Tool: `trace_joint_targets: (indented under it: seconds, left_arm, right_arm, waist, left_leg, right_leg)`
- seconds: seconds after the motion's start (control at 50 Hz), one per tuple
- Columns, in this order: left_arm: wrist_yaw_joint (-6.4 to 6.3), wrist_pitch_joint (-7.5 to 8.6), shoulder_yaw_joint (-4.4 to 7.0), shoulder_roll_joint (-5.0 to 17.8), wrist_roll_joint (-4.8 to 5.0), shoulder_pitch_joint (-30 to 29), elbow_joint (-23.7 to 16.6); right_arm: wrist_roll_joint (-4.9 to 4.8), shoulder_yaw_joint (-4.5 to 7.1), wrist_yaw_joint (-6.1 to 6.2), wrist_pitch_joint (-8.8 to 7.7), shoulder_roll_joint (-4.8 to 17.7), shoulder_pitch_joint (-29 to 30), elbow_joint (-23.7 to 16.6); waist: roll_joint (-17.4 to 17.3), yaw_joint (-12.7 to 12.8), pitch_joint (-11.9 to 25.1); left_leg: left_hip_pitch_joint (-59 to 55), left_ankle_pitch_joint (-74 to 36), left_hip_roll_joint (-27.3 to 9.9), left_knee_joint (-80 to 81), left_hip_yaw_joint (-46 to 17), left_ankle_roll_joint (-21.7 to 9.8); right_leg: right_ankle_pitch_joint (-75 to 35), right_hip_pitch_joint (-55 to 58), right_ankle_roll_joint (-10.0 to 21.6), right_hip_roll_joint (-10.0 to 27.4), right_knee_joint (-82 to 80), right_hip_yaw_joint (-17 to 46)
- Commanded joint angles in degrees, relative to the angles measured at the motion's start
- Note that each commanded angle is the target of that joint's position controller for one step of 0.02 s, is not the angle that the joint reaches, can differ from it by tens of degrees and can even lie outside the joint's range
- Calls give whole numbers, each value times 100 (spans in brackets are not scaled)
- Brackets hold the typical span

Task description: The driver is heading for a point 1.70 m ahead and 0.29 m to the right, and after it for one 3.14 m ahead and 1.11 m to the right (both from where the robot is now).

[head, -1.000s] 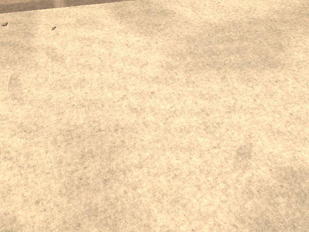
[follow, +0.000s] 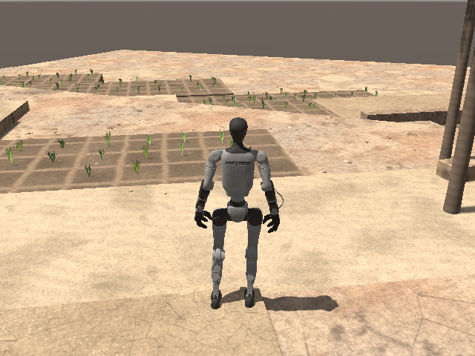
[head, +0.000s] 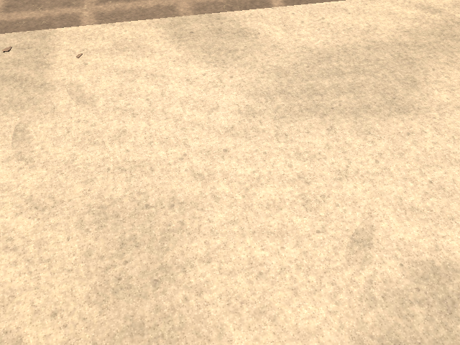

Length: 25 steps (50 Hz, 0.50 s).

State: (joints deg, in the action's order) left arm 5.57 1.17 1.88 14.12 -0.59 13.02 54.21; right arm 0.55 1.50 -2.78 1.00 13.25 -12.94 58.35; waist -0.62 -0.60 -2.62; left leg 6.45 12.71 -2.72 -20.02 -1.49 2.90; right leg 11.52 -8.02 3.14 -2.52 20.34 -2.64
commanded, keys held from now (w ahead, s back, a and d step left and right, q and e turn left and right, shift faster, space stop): w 0.38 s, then w+e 0.62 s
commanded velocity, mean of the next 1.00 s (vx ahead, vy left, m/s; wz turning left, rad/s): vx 0.39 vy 0.00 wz -0.24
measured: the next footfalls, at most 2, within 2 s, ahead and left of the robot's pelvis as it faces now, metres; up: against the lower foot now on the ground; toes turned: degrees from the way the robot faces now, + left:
left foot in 0.32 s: +0.08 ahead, +0.17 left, +0.00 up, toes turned +4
right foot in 0.76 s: +0.46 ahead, -0.01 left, -0.08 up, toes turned -7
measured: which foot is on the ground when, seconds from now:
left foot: down 0.00-0.04, up 0.06-0.30, down 0.32-0.76, up 0.78-1.00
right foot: down 0.00-0.32, up 0.34-0.74, down 0.76-1.00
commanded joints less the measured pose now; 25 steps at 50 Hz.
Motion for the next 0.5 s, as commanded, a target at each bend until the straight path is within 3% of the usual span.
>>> trace_joint_targets:
  seconds: [0.02, 0.04, 0.06, 0.08, 0.1, 0.12, 0.16, 0.2, 0.22, 0.24, 0.28, 0.32, 0.34, 0.36, 0.38, 0.4, 0.42, 0.44, 0.46, 0.48, 0.5]
  left_arm:
    - [-78, 19, 258, 913, -92, 488, -65]
    - [-151, 40, 345, 1101, -186, 626, -29]
    - [-263, 112, 401, 1150, -255, 967, 51]
    - [-420, 200, 399, 1051, -233, 1259, 120]
    - [-575, 285, 286, 706, -250, 1354, 86]
    - [-712, 398, 167, 405, -290, 1317, -2]
    - [-864, 540, 115, 416, -227, 837, -210]
    - [-904, 489, 139, 630, -139, 526, -317]
    - [-879, 438, 151, 727, -142, 583, -280]
    - [-843, 393, 158, 792, -276, 602, -293]
    - [-700, 322, 156, 853, -335, 298, -331]
    - [-546, 263, 180, 839, -442, 238, -276]
    - [-451, 311, 112, 333, -572, 462, -288]
    - [-323, 530, 2, -205, -543, 132, -711]
    - [-303, 646, 47, -45, -333, -583, -920]
    - [-422, 660, 132, 267, -326, -476, -768]
    - [-471, 616, 214, 428, -313, -156, -620]
    - [-456, 542, 161, 229, -338, -62, -630]
    - [-388, 484, 62, -52, -437, -39, -630]
    - [-299, 439, 68, -59, -419, -108, -640]
    - [-201, 426, 46, -93, -368, -202, -679]
  right_arm:
    - [104, 189, 59, 1, 796, -396, -17]
    - [222, 261, 120, -12, 919, -413, -43]
    - [321, 286, 195, -67, 877, -333, -87]
    - [394, 273, 283, -176, 718, -144, -177]
    - [460, 201, 363, -296, 445, 111, -293]
    - [464, 166, 423, -414, 274, 338, -465]
    - [389, 219, 397, -556, 301, 205, -585]
    - [409, 255, 319, -565, 299, 59, -549]
    - [387, 238, 264, -582, 185, 70, -557]
    - [364, 209, 207, -649, 52, -294, -456]
    - [273, 217, 106, -744, 150, -828, -342]
    - [384, 284, 115, -859, 390, -1867, -51]
    - [516, 336, 223, -939, 733, -2480, 32]
    - [554, 271, 285, -1007, 1056, -2748, -238]
    - [530, 212, 277, -1075, 851, -2247, -178]
    - [387, 120, 231, -1051, 490, -1643, -326]
    - [383, 24, 184, -994, 242, -1375, -433]
    - [448, -81, 201, -983, 23, -1277, -433]
    - [513, -186, 282, -960, -254, -989, -538]
    - [458, -228, 357, -965, -326, -941, -632]
    - [498, -264, 417, -998, -337, -1110, -550]
  waist:
    - [146, 106, -69]
    - [353, 160, -282]
    - [574, 300, -441]
    - [770, 426, -526]
    - [849, 536, -587]
    - [808, 589, -424]
    - [505, 347, -235]
    - [431, 167, -361]
    - [496, 116, -414]
    - [565, 22, -383]
    - [364, -303, -467]
    - [-95, -669, -290]
    - [-1028, -725, 23]
    - [-1164, -868, 68]
    - [-728, -749, -913]
    - [-178, -554, -880]
    - [27, -297, -691]
    - [-32, -100, -760]
    - [31, 123, -878]
    - [-148, 131, -673]
    - [-185, 75, -568]
  left_leg:
    - [658, 650, 241, 182, 318, -264]
    - [893, 1351, 239, -88, 325, -363]
    - [1355, 1594, 188, -560, 282, -453]
    - [1776, 1351, 146, -1093, 374, -501]
    - [2161, 1322, -98, -1883, 82, -572]
    - [2492, 1770, -240, -2760, -233, -600]
    - [2337, 1884, -204, -3037, -94, -591]
    - [1267, 1731, 20, -2220, 393, -511]
    - [796, 1455, 125, -1898, 534, -463]
    - [261, 371, 133, -2057, 512, -510]
    - [-413, -338, 181, -1117, 552, -632]
    - [-1366, -9, 304, -313, 660, -634]
    - [-1912, 347, -621, 146, -747, -1232]
    - [-2340, 203, -1920, 876, -3554, -2539]
    - [-1960, 1436, -2318, 1257, -3637, -2562]
    - [-1720, 1776, -2024, 1191, -2810, -2269]
    - [-1310, 1227, -1748, 1215, -2022, -2082]
    - [-931, 345, -1430, 1221, -1319, -1825]
    - [-495, -198, -1120, 1219, -769, -1510]
    - [-278, -538, -899, 1268, -372, -1412]
    - [-278, -825, -817, 1193, -137, -1371]
  right_leg:
    - [982, 375, 115, 377, -614, 430]
    - [2221, 185, 426, 663, -898, 838]
    - [2982, 297, 836, 1169, -1179, 1504]
    - [3239, 557, 1263, 1823, -1427, 2221]
    - [2885, 617, 1534, 2399, -1664, 2781]
    - [2467, 777, 1596, 2619, -1764, 2954]
    - [2183, 757, 1220, 2145, -1849, 2137]
    - [1902, 52, 920, 1567, -1882, 1203]
    - [1728, -256, 901, 1430, -1775, 977]
    - [1283, -619, 870, 1378, -1586, 803]
    - [1499, -1007, 1024, 1466, -969, 790]
    - [1799, -1394, 1141, 1037, 722, 647]
    - [1730, -2002, 763, 391, 2897, 270]
    - [2294, -3559, 548, -406, 4056, 990]
    - [1883, -4833, 653, 22, 4727, 1666]
    - [1348, -4736, 607, 279, 5183, 1464]
    - [927, -4261, 589, 396, 5201, 1234]
    - [342, -3872, 633, 530, 4870, 1253]
    - [-531, -3529, 634, 710, 4314, 1284]
    - [-977, -3191, 555, 641, 3978, 939]
    - [-1675, -3183, 465, 676, 3543, 927]
Keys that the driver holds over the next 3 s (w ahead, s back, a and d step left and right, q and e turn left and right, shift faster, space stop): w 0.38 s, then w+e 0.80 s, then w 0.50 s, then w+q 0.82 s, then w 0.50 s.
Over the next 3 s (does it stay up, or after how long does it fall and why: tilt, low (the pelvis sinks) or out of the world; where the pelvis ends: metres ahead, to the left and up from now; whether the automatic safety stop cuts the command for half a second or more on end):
stays up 1.44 -0.24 -0.08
